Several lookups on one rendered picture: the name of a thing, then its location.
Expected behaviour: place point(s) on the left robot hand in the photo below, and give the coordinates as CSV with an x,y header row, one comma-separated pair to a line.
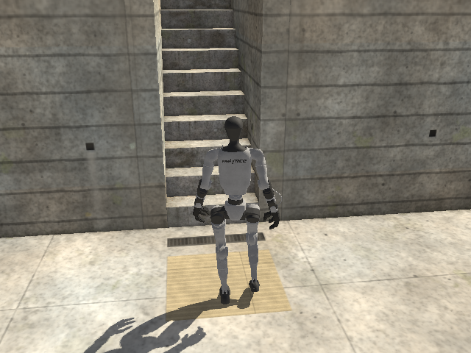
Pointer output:
x,y
202,211

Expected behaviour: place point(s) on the right robot upper arm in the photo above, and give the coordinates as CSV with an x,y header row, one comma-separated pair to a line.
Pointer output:
x,y
261,168

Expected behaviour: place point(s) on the robot right thigh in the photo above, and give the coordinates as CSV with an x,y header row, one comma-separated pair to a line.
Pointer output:
x,y
252,215

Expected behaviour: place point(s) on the right robot forearm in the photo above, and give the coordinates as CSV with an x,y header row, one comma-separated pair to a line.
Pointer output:
x,y
270,198

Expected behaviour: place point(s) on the right robot hand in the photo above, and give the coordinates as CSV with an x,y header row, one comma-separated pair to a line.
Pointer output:
x,y
275,218

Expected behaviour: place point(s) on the left robot forearm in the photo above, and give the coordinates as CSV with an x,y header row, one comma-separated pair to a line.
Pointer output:
x,y
200,196

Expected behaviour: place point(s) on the robot left thigh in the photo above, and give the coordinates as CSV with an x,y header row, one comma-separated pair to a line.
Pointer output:
x,y
217,216

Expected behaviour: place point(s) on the robot thigh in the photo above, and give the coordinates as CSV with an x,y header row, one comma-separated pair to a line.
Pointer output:
x,y
252,215
217,216

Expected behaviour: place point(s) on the left robot upper arm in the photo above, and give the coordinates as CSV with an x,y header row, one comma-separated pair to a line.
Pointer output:
x,y
207,169

